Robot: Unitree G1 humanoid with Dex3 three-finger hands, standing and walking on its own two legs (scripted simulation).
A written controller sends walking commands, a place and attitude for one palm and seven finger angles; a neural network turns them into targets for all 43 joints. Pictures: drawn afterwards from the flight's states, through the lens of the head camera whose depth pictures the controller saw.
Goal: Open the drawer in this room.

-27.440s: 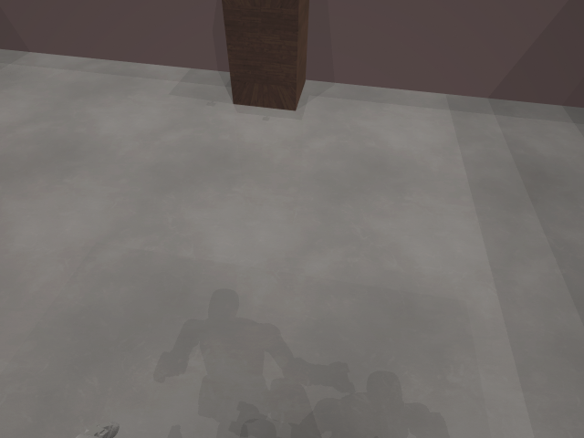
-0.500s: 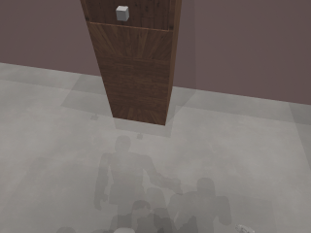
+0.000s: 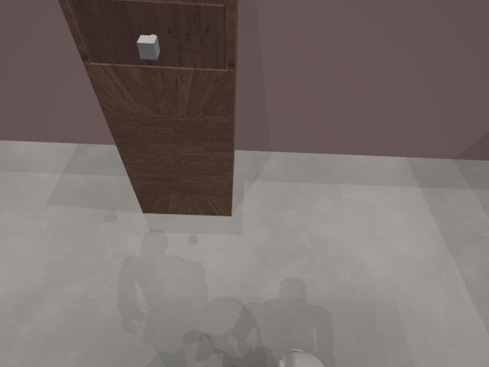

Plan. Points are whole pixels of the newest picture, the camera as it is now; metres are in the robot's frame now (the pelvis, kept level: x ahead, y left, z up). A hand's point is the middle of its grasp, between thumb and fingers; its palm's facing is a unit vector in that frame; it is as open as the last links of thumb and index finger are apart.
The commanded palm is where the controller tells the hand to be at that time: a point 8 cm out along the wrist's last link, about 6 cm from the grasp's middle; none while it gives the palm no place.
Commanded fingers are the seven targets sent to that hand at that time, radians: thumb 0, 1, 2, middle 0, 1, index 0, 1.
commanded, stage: take the last steps up to it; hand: left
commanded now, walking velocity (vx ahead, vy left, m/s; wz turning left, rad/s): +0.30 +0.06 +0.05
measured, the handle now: (150, 43) +0.84 +0.25 +0.10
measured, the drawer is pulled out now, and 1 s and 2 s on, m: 0.00 0.00 0.00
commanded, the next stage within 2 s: come to a stop and stand still in 0.68 s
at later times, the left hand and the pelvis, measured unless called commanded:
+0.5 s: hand out of the picture +0.15 +0.20 -0.18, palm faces +0.13 -0.96 -0.23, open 7.2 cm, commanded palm none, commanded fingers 0.00 0.90 0.90 -0.20 -0.30 -0.20 -0.30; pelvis +0.16 +0.00 -0.01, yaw +4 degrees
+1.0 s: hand (134, 263) +0.36 +0.25 -0.18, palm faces +0.06 -0.98 -0.21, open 7.3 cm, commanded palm none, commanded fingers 0.00 0.90 0.90 -0.20 -0.30 -0.20 -0.30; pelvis +0.31 +0.06 -0.01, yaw +3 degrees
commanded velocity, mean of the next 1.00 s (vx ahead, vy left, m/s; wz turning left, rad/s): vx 0.12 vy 0.03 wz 0.00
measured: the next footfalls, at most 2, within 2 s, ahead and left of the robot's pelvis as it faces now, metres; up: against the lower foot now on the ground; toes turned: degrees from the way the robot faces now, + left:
right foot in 0.14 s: +0.16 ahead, -0.14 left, +0.00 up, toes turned -8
left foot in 0.58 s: +0.30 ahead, +0.16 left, +0.00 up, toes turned +13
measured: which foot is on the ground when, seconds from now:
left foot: down 0.00-0.14, up 0.16-0.56, down 0.58-1.00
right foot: up 0.00-0.12, down 0.14-0.60, up 0.62-1.00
